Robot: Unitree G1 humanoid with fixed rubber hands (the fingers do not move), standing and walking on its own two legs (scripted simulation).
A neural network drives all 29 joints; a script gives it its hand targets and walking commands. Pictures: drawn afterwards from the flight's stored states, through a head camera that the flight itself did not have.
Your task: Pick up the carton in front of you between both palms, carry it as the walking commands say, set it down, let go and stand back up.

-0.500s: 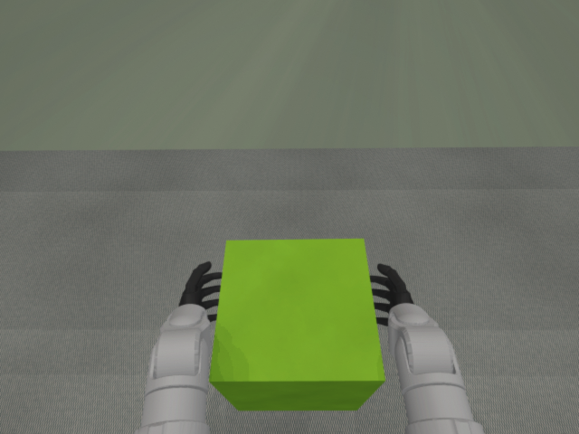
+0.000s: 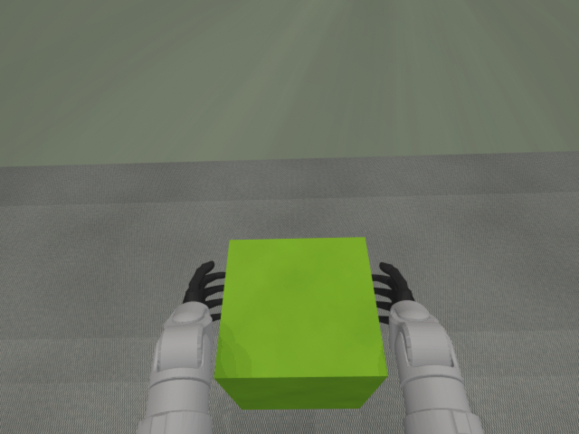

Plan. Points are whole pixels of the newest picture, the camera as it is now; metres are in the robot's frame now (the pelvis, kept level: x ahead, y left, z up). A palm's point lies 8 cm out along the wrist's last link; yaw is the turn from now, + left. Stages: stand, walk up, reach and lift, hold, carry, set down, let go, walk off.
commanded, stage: hold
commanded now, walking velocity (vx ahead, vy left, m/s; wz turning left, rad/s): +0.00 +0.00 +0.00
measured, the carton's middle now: (298, 329) +0.31 +0.00 -0.04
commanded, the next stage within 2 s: set down in 0.38 s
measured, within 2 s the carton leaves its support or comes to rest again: neither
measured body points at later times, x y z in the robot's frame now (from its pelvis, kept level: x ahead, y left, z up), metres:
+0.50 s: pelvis +0.00 +0.01 +0.00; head -0.06 +0.00 +0.44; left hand +0.30 +0.18 +0.05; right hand +0.31 -0.13 +0.04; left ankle +0.02 +0.10 -0.74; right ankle +0.05 -0.10 -0.74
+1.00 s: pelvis +0.00 -0.01 -0.04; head +0.18 -0.01 +0.37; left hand +0.35 +0.16 -0.12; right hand +0.37 -0.14 -0.14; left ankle +0.02 +0.11 -0.74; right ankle +0.05 -0.10 -0.74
